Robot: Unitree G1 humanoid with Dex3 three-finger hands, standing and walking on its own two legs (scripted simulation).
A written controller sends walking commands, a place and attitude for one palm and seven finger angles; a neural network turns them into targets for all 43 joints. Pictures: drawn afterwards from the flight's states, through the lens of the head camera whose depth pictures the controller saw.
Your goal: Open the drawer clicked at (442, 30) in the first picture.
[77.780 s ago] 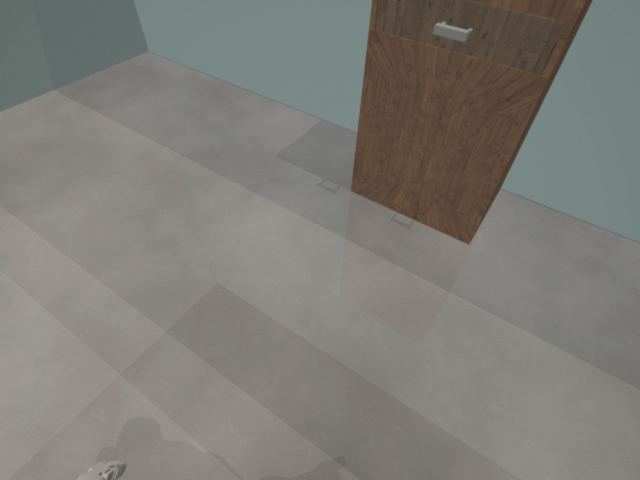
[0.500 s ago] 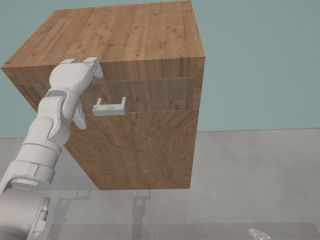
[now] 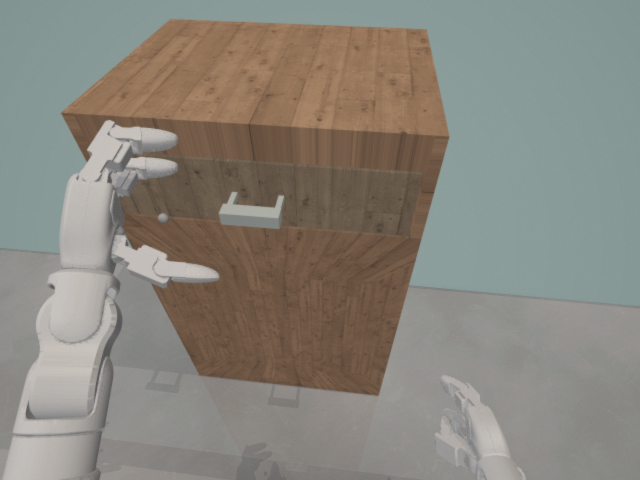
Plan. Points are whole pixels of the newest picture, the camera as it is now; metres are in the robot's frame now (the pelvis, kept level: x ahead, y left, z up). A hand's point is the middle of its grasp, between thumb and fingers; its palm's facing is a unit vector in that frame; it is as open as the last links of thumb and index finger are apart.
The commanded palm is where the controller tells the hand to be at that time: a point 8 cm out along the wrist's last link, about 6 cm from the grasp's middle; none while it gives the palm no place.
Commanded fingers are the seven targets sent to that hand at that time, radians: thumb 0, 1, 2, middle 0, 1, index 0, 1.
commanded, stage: draw the hand back to the body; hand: left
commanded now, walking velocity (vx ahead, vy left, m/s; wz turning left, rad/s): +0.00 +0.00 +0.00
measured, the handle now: (254, 207) +0.52 +0.18 +0.03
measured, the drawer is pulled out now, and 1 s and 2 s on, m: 0.00 0.00 0.00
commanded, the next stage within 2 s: step back with the hand held close in 0.78 s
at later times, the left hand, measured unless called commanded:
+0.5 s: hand (80, 320) +0.18 +0.22 +0.21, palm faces +0.43 -0.82 -0.38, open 9.4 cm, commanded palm +0.12 +0.27 +0.22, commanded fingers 0.00 0.80 0.86 -0.21 -0.37 -0.21 -0.37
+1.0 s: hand (48, 341) +0.16 +0.23 +0.21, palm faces +0.48 -0.78 -0.40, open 7.5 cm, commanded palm +0.09 +0.27 +0.22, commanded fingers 0.00 0.90 0.90 -0.20 -0.30 -0.20 -0.30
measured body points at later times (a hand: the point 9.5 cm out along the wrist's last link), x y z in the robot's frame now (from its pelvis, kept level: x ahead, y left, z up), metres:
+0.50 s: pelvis -0.01 -0.01 +0.00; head -0.03 -0.03 +0.45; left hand +0.15 +0.26 +0.23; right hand +0.18 -0.23 -0.08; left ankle -0.04 +0.11 -0.74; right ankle +0.01 -0.12 -0.74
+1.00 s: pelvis -0.03 -0.01 -0.01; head -0.05 -0.02 +0.44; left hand +0.13 +0.27 +0.23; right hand +0.16 -0.22 -0.08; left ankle -0.04 +0.11 -0.74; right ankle +0.01 -0.12 -0.74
